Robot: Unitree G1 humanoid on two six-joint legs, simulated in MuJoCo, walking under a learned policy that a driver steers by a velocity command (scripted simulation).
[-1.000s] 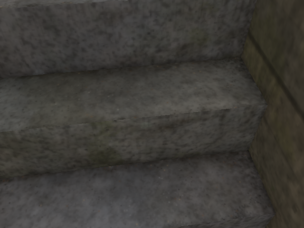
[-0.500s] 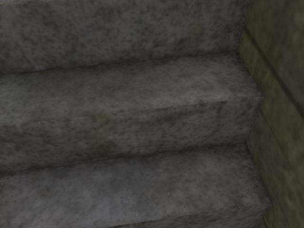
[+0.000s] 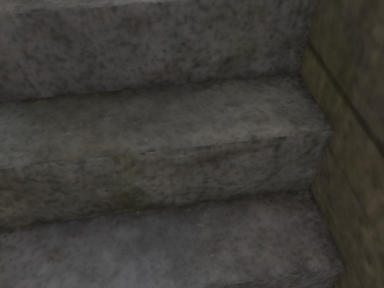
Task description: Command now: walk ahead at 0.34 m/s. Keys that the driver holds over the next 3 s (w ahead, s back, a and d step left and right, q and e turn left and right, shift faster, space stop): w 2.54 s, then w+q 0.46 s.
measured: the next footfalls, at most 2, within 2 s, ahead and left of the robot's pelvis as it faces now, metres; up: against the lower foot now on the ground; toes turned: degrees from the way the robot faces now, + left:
left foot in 0.70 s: +0.08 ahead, +0.21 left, +0.22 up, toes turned +3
right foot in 1.38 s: -0.05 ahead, +0.06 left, +0.00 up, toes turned -7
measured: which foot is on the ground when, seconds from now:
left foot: down 0.00-0.52, up 0.54-0.68, down 0.70-1.00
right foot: down 0.00-1.00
